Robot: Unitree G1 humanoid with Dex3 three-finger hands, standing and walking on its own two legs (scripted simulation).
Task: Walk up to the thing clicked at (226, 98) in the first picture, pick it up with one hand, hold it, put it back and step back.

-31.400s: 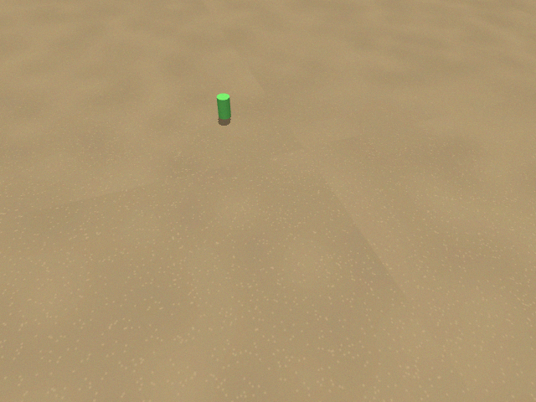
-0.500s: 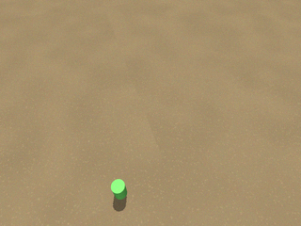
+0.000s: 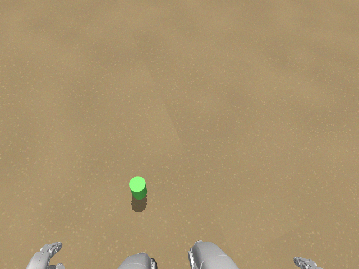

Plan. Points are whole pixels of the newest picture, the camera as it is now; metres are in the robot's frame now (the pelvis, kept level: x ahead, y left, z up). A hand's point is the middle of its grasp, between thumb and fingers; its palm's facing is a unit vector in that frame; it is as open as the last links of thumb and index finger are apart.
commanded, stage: step back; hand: left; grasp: from the side
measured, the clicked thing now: (138, 188) +0.49 +0.16 -0.69
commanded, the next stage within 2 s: none
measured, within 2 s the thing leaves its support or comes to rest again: neither
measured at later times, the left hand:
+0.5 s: hand out of the picture +0.00 +0.26 -0.15, palm faces +0.01 -0.93 -0.37, open 7.4 cm
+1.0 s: hand out of the picture -0.21 +0.22 -0.14, palm faces -0.04 -0.92 -0.40, open 7.4 cm
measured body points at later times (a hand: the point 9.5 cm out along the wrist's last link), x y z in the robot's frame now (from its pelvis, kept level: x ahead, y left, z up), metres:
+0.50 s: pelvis -0.13 +0.00 -0.01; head -0.07 +0.02 +0.43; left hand +0.00 +0.31 -0.13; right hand -0.04 -0.32 -0.12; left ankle -0.15 +0.10 -0.73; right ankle -0.05 -0.14 -0.72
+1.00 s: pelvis -0.29 -0.04 -0.01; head -0.25 -0.06 +0.44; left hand -0.21 +0.26 -0.11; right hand -0.19 -0.37 -0.13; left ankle -0.25 +0.10 -0.66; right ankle -0.27 -0.16 -0.73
